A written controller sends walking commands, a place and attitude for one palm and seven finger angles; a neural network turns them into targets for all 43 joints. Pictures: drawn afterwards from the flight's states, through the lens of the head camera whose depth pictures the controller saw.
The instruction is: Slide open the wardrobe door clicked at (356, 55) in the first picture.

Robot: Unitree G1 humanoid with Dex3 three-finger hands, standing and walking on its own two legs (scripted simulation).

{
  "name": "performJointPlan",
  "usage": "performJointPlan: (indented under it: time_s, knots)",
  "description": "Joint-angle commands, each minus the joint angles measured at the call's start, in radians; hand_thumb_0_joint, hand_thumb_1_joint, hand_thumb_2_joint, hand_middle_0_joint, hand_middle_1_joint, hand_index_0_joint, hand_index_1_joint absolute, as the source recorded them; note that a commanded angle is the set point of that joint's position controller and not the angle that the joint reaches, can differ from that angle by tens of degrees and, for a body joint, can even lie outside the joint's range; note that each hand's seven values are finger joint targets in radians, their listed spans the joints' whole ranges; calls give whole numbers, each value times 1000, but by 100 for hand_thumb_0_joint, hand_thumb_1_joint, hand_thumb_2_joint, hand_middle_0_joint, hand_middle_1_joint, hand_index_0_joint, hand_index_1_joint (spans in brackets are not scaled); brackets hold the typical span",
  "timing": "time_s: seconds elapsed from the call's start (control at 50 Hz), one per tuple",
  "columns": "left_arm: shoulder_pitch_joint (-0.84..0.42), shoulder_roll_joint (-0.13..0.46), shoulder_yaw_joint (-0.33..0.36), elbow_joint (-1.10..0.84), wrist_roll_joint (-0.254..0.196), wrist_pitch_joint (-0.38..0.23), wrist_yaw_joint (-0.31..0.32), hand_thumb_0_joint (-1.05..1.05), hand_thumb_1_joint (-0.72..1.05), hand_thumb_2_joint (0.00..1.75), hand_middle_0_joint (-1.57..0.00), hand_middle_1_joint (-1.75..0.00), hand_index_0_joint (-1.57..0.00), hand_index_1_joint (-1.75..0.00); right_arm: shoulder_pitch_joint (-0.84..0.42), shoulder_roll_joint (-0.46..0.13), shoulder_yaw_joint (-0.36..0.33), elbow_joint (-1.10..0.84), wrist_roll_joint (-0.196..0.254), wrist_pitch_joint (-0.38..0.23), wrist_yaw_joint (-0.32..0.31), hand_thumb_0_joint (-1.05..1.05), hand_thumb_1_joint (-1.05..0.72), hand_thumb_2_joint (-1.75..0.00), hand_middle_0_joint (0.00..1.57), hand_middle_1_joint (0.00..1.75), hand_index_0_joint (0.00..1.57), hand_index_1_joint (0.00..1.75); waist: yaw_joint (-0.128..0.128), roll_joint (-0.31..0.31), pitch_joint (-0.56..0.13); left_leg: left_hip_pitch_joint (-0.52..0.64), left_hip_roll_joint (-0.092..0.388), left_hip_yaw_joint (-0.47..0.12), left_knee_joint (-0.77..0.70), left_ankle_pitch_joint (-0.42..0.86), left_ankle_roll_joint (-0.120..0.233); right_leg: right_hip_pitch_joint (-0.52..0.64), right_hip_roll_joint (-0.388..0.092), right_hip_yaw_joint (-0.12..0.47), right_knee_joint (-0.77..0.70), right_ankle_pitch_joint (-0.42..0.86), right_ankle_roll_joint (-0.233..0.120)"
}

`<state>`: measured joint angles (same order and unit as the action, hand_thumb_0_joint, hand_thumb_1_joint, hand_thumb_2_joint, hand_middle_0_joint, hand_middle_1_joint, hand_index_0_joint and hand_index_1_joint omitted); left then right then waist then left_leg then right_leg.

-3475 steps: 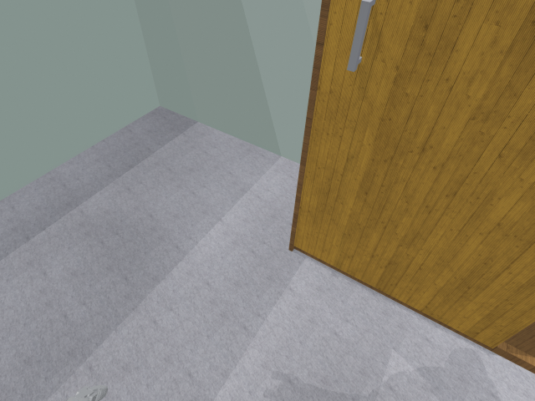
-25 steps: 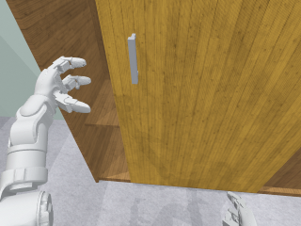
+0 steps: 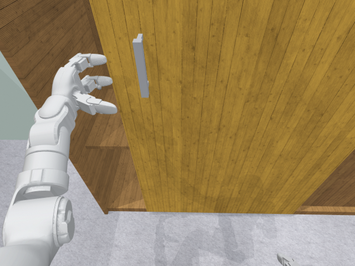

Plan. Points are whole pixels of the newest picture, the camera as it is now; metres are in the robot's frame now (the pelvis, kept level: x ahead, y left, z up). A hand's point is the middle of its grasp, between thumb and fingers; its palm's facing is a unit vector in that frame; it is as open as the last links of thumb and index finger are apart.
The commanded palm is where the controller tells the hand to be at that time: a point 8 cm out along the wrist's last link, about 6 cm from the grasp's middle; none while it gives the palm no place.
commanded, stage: move the hooked fingers beside the handle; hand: left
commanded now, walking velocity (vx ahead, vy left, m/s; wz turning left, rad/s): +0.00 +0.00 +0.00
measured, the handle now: (142, 66) +0.52 +0.11 +0.21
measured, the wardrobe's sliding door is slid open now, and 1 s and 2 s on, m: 0.23 0.23 0.23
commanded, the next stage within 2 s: feel for the door with the fingertips in 1.16 s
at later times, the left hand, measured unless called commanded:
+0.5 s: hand (111, 75) +0.46 +0.17 +0.21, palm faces +0.04 -1.00 +0.00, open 14.0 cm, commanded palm +0.43 +0.21 +0.21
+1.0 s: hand (113, 80) +0.45 +0.16 +0.21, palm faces +0.04 -1.00 +0.00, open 14.0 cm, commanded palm +0.43 +0.21 +0.21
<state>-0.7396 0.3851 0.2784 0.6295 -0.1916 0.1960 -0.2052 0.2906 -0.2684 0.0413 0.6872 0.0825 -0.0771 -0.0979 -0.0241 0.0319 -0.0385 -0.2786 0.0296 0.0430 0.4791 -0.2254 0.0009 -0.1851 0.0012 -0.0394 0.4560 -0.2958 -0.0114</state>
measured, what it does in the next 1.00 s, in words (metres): stands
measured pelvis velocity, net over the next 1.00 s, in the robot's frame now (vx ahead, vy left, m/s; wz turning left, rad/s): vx -0.01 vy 0.00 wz -0.01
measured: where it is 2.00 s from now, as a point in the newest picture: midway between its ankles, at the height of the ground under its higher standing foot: outside the picture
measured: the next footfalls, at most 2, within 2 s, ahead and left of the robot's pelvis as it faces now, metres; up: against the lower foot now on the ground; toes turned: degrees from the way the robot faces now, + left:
none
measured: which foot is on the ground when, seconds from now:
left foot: down 0.00-1.00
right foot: down 0.00-1.00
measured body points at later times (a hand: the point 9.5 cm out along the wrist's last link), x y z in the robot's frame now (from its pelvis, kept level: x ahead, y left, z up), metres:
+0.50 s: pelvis +0.00 +0.00 +0.00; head +0.01 -0.01 +0.45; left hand +0.46 +0.22 +0.22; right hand +0.07 -0.27 -0.12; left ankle +0.01 +0.12 -0.74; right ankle -0.04 -0.11 -0.74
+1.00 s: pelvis -0.01 +0.00 +0.00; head -0.01 -0.01 +0.45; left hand +0.44 +0.21 +0.21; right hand +0.08 -0.26 -0.12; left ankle +0.01 +0.12 -0.74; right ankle -0.04 -0.11 -0.74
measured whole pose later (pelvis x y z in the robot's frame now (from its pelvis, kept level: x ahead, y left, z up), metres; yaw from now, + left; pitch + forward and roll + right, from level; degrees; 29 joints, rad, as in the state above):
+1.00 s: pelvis -0.01 +0.00 +0.00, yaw -1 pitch +3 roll +0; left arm -0.90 0.37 0.28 0.91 -0.14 0.08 -0.14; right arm 0.32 -0.26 0.03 0.68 0.07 -0.06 -0.08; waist -0.05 0.04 -0.06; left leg -0.32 0.04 0.05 0.49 -0.22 0.00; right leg -0.23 0.01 -0.03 0.48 -0.29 -0.02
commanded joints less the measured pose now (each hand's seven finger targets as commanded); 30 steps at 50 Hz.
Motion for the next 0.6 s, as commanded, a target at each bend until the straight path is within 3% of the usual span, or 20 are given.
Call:
performJointPlan:
  time_s: [0.0,0.06,0.14,0.18,0.24,0.26,0.28,0.3,0.34,0.38,0.46,0.5,0.54,0.58]
  knots:
    - [-565,225,36,-213,-3,-95,24,0,-50,30,-30,-120,-30,-120,-46,-130,-56,-126,-7,-43,-4,0,-90,-90,20,30,20,30,-9,23,-315,249,-21,-41,-8,304,44,-32,17,4,-44,395,-11]
    - [-544,187,22,-187,3,-91,36,0,-50,30,-30,-120,-30,-120,-34,-127,-60,-125,-10,-38,3,0,-90,-90,20,30,20,30,-6,27,-330,264,-19,-42,-2,335,40,-38,19,1,-36,412,-13]
    - [-589,164,0,-88,8,-85,47,0,-50,30,-30,-120,-30,-120,-15,-132,-62,-105,-11,-24,2,0,-90,-90,20,30,20,30,-28,-31,-263,216,-17,-38,-5,281,45,-67,20,2,-45,386,-7]
    - [-625,197,26,-48,15,-98,63,0,-50,30,-30,-120,-30,-120,-1,-136,-64,-101,-15,-21,2,0,-90,-90,20,30,20,30,-31,-56,-261,199,-19,-40,-3,264,49,-67,20,2,-46,364,-6]
    - [-739,202,22,-30,33,-134,85,0,-50,30,-30,-120,-30,-120,20,-133,-63,-89,-23,-20,2,0,-90,-90,20,30,20,30,-44,-38,-295,205,-20,-42,1,259,47,-73,17,9,-39,364,-5]
    - [-723,204,28,-10,38,-146,88,0,-50,30,-30,-120,-30,-120,25,-131,-64,-90,-24,-21,4,0,-90,-90,20,30,20,30,-37,-35,-312,207,-20,-42,3,263,47,-67,17,11,-35,366,-7]
    - [-717,243,56,-18,41,-169,94,0,-50,30,-30,-120,-30,-120,34,-136,-66,-93,-28,-21,4,0,-90,-90,20,30,20,30,-31,-40,-340,209,-19,-40,6,282,49,-41,17,11,-32,382,-7]
    - [-713,244,60,-33,47,-183,93,0,-50,30,-30,-120,-30,-120,30,-133,-65,-98,-28,-22,7,0,-90,-90,20,30,20,30,-21,-4,-378,226,-21,-39,6,295,45,-31,16,15,-24,396,-9]
    - [-690,268,82,-13,51,-202,89,0,-50,30,-30,-120,-30,-120,36,-131,-65,-99,-29,-23,9,0,-90,-90,20,30,20,30,-12,-5,-398,222,-22,-31,9,317,45,-5,16,18,-18,436,-10]
    - [-624,298,108,21,52,-208,79,0,-50,30,-30,-120,-30,-120,47,-137,-68,-103,-29,-16,9,0,-90,-90,20,30,20,30,-1,-59,-392,187,-22,-23,9,324,50,34,16,15,-17,467,-7]
    - [-582,198,23,37,46,-174,42,0,-50,30,-30,-120,-30,-120,35,-135,-71,-116,-15,-9,12,0,-90,-90,20,30,20,30,-17,-23,-296,173,-19,-11,2,290,50,-25,19,12,-29,446,-5]
    - [-572,167,4,9,29,-165,31,0,-50,30,-30,-120,-30,-120,28,-138,-74,-124,-12,-10,11,0,-90,-90,20,30,20,30,-18,-26,-289,186,-18,-15,2,284,52,-37,22,9,-35,426,-6]
    - [-615,186,19,-54,16,-167,28,0,-50,30,-30,-120,-30,-120,26,-139,-78,-121,-12,-12,9,0,-90,-90,20,30,20,30,-22,-11,-310,209,-18,-20,3,274,51,-42,24,12,-41,407,-9]
    - [-645,146,-14,-110,1,-176,35,0,-50,30,-30,-120,-30,-120,19,-133,-75,-123,-11,-16,6,0,-90,-90,20,30,20,30,-32,-3,-313,226,-17,-23,4,275,53,-44,24,9,-43,392,-9]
